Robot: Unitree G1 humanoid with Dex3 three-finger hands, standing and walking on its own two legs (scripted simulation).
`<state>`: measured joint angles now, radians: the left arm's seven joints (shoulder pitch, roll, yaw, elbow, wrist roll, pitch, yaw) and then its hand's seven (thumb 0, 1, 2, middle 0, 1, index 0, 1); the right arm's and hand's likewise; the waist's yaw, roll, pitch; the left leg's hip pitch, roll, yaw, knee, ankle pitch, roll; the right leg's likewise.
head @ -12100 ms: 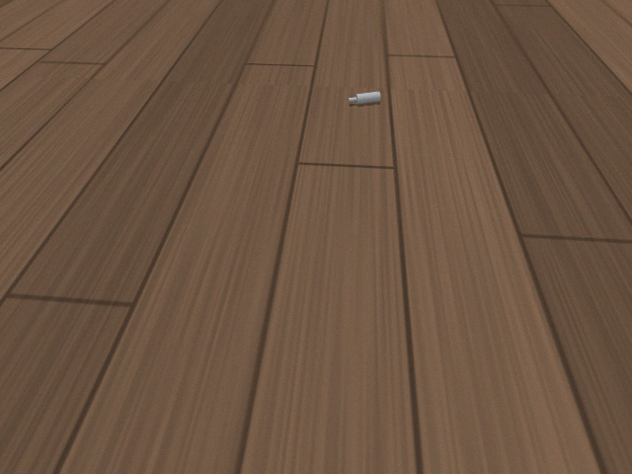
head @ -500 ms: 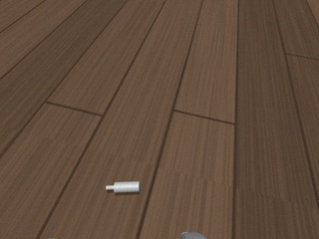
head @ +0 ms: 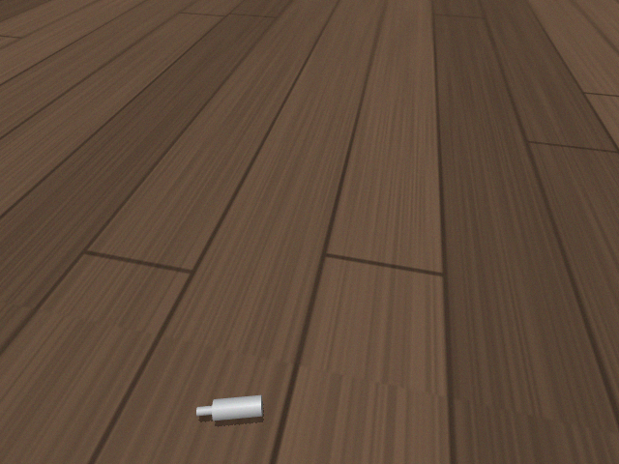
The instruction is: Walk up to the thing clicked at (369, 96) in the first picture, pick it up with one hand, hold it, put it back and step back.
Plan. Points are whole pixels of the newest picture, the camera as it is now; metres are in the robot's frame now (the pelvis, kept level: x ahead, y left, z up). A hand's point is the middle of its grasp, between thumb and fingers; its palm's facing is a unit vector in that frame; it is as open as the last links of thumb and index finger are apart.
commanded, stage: walk up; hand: left
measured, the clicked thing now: (229, 408) +0.43 +0.26 -0.75
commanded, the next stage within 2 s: stand in 1.04 s
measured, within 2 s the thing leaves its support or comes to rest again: neither
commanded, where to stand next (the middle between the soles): +0.05 -0.01 m, yaw +2 degrees
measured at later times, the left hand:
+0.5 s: hand out of the picture +0.10 +0.25 -0.15, palm faces -0.01 -0.94 -0.35, open 7.4 cm
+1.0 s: hand out of the picture +0.10 +0.24 -0.15, palm faces -0.04 -0.94 -0.35, open 7.4 cm
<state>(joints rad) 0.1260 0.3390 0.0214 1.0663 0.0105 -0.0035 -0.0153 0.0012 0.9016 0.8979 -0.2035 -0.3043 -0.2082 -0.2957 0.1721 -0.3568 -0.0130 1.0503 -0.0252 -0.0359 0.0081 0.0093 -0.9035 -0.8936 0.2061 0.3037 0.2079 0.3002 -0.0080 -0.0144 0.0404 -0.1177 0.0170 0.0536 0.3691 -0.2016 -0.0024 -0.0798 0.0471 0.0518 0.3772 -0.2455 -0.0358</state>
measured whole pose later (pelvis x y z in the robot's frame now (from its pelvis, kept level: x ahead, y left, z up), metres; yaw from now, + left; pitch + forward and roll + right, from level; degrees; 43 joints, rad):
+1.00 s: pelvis +0.01 -0.01 +0.00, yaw -2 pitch -2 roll +0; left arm 0.12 0.34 0.03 1.10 0.01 -0.01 0.00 0.00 0.90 0.90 -0.20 -0.30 -0.21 -0.30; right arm 0.12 -0.35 -0.01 1.09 -0.02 -0.02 0.00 0.01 -0.90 -0.89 0.21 0.30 0.21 0.30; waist -0.01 0.00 0.05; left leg -0.09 0.05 0.08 0.32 -0.20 -0.03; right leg -0.06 0.08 0.08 0.32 -0.23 -0.06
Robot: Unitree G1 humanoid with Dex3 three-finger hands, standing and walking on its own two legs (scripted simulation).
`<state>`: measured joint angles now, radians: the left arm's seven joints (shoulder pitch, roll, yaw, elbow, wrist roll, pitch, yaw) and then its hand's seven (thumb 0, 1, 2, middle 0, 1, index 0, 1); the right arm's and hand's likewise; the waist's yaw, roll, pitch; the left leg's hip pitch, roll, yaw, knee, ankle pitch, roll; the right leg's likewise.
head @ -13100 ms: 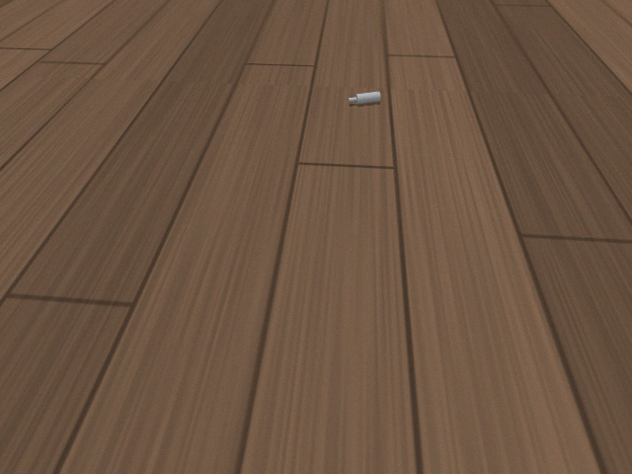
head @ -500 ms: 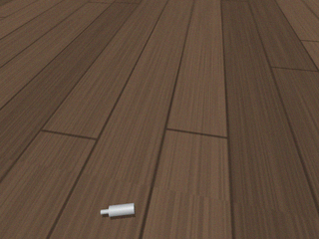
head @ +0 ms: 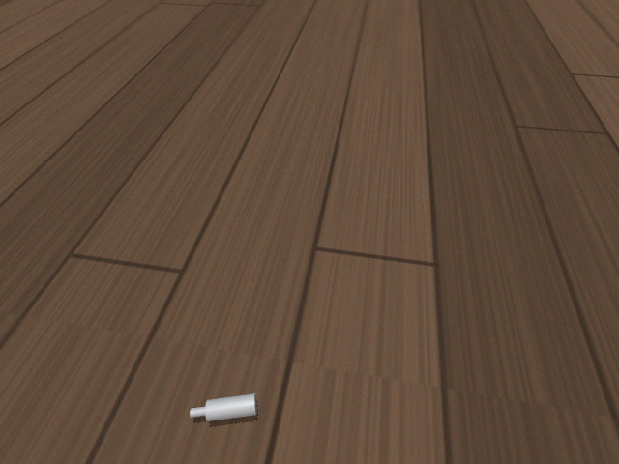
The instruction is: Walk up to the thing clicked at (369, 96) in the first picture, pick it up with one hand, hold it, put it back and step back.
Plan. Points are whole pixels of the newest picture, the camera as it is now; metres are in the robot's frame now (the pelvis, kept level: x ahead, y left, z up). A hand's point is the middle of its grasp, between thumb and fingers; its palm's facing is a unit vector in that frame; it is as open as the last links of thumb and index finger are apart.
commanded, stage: walk up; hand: left
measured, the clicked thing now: (223, 408) +0.41 +0.29 -0.75
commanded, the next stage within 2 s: stand in 0.04 s
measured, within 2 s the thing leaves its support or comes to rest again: neither
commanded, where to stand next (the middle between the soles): +0.04 +0.00 m, yaw +4 degrees
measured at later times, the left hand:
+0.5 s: hand out of the picture +0.06 +0.26 -0.15, palm faces +0.01 -0.93 -0.36, open 7.4 cm
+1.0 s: hand out of the picture +0.05 +0.28 -0.16, palm faces +0.02 -0.94 -0.35, open 7.4 cm
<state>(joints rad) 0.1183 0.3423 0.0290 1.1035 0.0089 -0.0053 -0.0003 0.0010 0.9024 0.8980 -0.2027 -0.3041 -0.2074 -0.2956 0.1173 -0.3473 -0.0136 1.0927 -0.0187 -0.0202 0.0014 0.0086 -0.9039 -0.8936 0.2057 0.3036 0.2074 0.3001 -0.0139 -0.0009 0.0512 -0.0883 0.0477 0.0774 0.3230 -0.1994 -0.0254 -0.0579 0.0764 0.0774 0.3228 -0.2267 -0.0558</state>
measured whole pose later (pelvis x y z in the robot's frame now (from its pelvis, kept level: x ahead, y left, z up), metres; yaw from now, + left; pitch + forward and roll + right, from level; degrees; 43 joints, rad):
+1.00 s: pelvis -0.01 +0.02 +0.00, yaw +2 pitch -2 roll +0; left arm 0.12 0.35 0.00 1.13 0.01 -0.02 0.01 0.00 0.90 0.90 -0.20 -0.30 -0.21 -0.30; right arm 0.11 -0.34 0.00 1.13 -0.02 -0.01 0.01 0.01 -0.90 -0.89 0.21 0.30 0.21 0.30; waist -0.01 0.00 0.05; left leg -0.10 0.01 0.05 0.30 -0.16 0.01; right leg -0.05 0.04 0.05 0.27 -0.19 -0.02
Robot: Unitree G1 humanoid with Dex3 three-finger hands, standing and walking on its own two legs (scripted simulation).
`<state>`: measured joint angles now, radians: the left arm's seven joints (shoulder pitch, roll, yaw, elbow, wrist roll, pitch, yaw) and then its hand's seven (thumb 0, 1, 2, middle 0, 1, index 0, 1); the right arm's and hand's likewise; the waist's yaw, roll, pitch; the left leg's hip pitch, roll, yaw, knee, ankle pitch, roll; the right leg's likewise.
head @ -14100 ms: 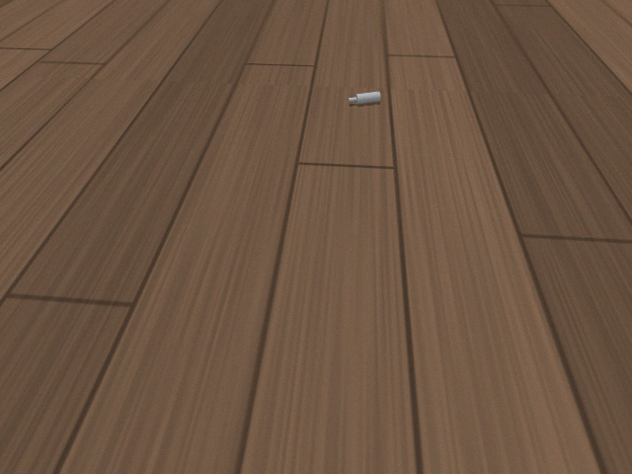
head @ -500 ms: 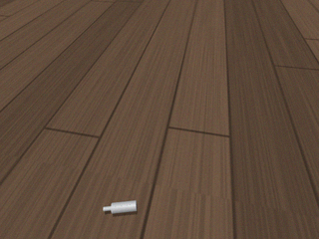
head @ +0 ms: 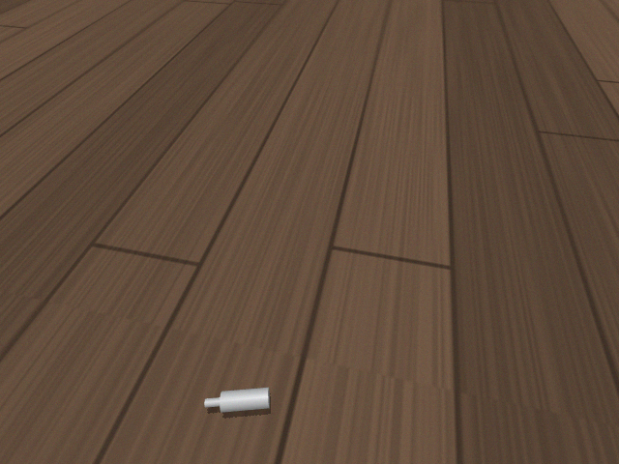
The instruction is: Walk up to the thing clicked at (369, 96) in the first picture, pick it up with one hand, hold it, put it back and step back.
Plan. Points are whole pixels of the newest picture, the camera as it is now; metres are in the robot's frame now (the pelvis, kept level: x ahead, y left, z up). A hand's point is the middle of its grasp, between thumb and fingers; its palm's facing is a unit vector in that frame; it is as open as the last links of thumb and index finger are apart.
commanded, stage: stand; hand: left
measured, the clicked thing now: (237, 400) +0.43 +0.25 -0.75
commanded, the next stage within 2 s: rise first in 1.72 s
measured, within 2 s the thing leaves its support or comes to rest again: neither
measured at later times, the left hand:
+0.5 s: hand out of the picture +0.05 +0.26 -0.16, palm faces -0.02 -0.94 -0.35, open 7.4 cm
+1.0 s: hand out of the picture +0.06 +0.27 -0.16, palm faces -0.02 -0.94 -0.35, open 7.4 cm
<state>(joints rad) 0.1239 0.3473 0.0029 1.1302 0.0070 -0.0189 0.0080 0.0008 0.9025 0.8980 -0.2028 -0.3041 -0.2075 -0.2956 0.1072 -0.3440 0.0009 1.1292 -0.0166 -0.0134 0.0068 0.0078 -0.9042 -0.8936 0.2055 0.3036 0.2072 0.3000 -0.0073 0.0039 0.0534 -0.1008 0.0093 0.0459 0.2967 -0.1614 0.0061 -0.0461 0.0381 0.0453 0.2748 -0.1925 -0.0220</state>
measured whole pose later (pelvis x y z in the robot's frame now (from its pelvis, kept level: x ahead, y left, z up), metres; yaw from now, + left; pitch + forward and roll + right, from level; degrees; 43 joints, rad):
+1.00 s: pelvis +0.00 +0.02 +0.00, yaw +1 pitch -2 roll +0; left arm 0.13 0.35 -0.01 1.12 0.01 -0.02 0.01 0.00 0.90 0.90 -0.20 -0.30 -0.21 -0.30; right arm 0.11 -0.35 0.00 1.13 -0.02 -0.02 0.01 0.01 -0.90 -0.89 0.21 0.30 0.21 0.30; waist -0.01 0.00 0.05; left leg -0.11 -0.02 0.03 0.30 -0.15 0.03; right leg -0.05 0.01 0.03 0.28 -0.20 0.00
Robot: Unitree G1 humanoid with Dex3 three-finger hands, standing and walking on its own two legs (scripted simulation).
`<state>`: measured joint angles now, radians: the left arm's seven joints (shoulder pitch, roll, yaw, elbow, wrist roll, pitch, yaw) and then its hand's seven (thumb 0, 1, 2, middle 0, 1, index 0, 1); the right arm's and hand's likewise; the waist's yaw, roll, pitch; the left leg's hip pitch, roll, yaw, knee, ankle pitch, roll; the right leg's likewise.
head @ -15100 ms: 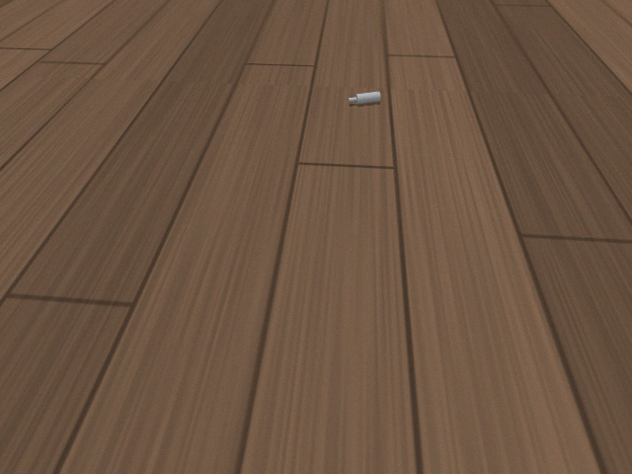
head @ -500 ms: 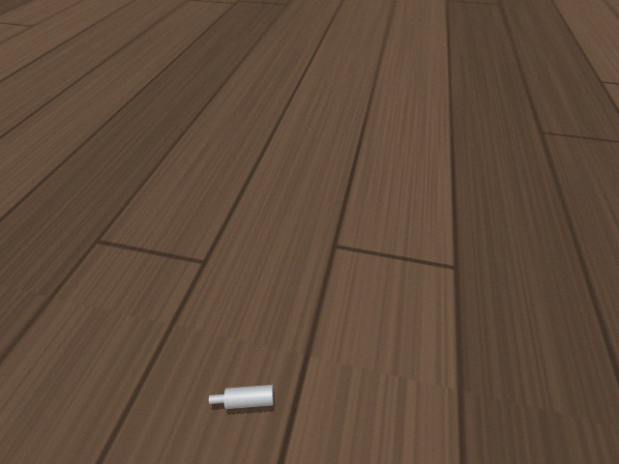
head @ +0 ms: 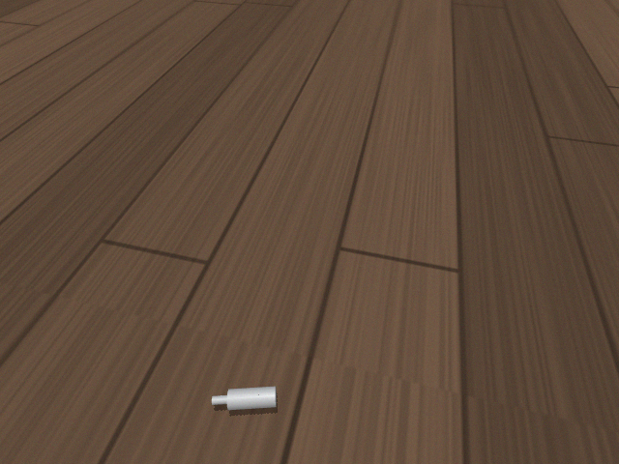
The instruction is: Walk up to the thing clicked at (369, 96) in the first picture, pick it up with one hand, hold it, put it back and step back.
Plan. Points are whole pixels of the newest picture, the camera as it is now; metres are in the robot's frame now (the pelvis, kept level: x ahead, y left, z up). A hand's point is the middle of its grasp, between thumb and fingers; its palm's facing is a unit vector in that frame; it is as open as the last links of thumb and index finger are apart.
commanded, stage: stand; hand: left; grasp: from above
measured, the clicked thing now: (244, 398) +0.44 +0.23 -0.75
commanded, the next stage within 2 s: rise first in 0.72 s
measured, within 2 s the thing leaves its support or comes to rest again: neither
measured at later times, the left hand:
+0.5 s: hand out of the picture +0.07 +0.25 -0.16, palm faces -0.03 -0.94 -0.34, open 7.4 cm
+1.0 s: hand out of the picture +0.13 +0.25 -0.17, palm faces +0.05 -0.94 -0.33, open 8.0 cm
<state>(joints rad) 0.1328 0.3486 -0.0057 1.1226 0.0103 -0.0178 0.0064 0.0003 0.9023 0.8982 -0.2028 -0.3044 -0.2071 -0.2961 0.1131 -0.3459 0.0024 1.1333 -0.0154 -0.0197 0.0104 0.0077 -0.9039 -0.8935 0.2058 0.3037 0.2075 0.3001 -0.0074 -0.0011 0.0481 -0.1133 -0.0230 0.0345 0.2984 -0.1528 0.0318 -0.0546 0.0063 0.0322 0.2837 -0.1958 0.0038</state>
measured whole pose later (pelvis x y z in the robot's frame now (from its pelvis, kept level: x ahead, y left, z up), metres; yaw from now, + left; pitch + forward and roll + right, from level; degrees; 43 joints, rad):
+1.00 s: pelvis -0.01 +0.00 -0.02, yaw +2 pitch +5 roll -1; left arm -0.04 0.34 0.11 1.09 0.04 -0.03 -0.01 0.00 0.69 0.92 -0.20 -0.52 -0.19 -0.53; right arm 0.20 -0.29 0.00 0.85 0.03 -0.06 -0.03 0.01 -0.93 -0.90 0.20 0.30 0.21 0.30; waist -0.01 -0.01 0.03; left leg -0.41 -0.02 0.00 0.55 -0.23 0.03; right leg -0.34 0.01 0.00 0.53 -0.29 0.00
